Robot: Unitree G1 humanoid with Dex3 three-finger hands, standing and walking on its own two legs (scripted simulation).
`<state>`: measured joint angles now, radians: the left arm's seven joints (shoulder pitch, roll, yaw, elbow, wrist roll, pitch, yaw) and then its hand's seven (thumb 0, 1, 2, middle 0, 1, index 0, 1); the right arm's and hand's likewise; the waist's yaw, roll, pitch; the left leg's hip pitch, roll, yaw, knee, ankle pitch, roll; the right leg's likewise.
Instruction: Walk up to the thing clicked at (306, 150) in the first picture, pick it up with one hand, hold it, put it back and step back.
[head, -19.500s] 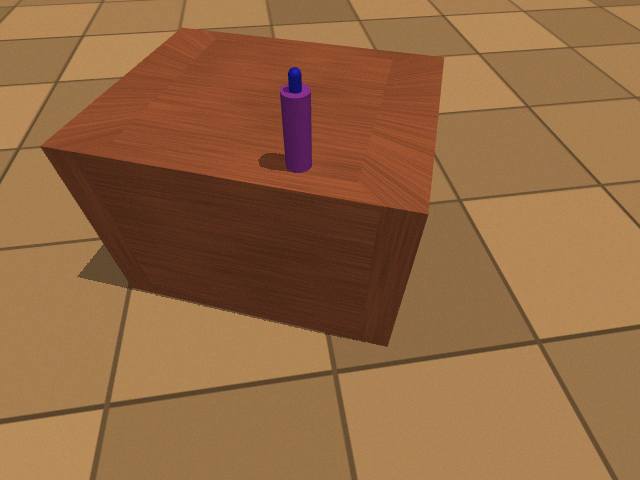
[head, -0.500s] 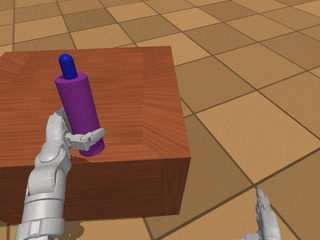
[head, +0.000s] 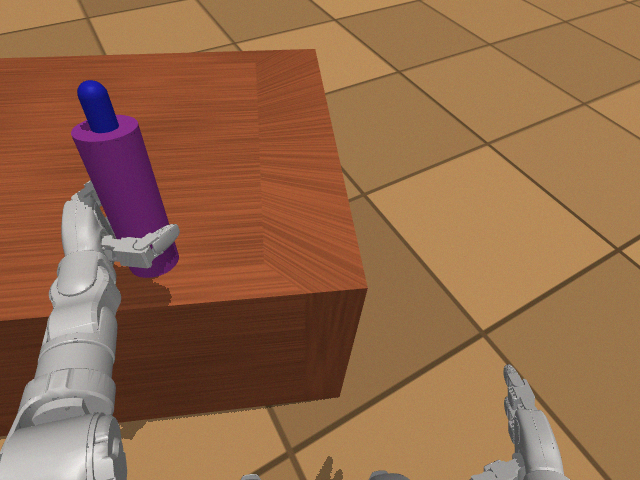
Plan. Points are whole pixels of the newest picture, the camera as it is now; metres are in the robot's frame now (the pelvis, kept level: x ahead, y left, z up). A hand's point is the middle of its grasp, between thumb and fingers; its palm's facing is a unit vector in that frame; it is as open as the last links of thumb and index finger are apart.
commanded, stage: crouch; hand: left
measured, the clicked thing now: (127, 186) +0.44 +0.21 +0.13
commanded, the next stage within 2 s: lower in 0.60 s
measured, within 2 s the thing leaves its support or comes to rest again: neither
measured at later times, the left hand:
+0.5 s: hand (143, 222) +0.46 +0.22 +0.04, palm faces +0.22 -0.98 -0.02, open 9.7 cm
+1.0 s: hand (157, 235) +0.48 +0.22 -0.01, palm faces +0.19 -0.98 -0.02, open 9.7 cm
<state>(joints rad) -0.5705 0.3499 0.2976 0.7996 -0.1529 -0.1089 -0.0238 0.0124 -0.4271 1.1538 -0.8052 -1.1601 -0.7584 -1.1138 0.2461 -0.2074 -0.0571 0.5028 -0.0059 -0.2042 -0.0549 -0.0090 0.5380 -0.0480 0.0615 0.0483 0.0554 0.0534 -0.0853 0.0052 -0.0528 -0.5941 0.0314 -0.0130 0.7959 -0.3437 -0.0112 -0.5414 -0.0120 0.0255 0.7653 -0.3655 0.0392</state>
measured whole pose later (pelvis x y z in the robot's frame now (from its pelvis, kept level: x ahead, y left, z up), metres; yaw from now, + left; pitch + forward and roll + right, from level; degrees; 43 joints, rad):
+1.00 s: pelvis +0.01 +0.00 -0.03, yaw -1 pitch +18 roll -3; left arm -0.67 0.44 0.39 1.03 -0.09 -0.32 -0.06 0.01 -0.38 1.10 -0.81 -1.13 -0.76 -1.09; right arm 0.32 -0.22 -0.04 0.18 -0.03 -0.05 0.01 -0.01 0.52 -0.06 0.06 0.05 0.05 0.05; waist -0.16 -0.01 -0.09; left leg -0.89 0.05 -0.03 1.02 -0.44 -0.01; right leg -0.82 0.01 0.02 0.95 -0.44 0.04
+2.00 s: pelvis +0.00 +0.01 -0.05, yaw -1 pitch +20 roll -3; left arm -0.75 0.47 0.41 1.07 -0.10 -0.40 -0.09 0.00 -0.49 0.27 -0.43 -0.37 -0.44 -0.35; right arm 0.39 -0.25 -0.04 0.05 -0.03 0.02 0.03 -0.01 0.55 -0.04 0.06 0.05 0.06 0.05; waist -0.16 -0.01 -0.13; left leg -1.00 0.05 -0.03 1.11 -0.47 -0.01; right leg -0.93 0.01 0.02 1.05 -0.48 0.04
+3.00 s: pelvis +0.04 +0.01 +0.00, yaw +0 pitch +10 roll -2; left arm -0.05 0.47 0.32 0.41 -0.04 0.02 0.02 -0.01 -0.54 0.02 -0.06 -0.03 -0.05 -0.03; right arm 0.41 -0.24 -0.04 0.21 0.07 0.05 0.01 -0.01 0.52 -0.06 0.06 0.05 0.06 0.06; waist 0.00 0.03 -0.16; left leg -0.59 0.03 -0.01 0.84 -0.42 0.00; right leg -0.53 -0.02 0.03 0.78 -0.42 0.05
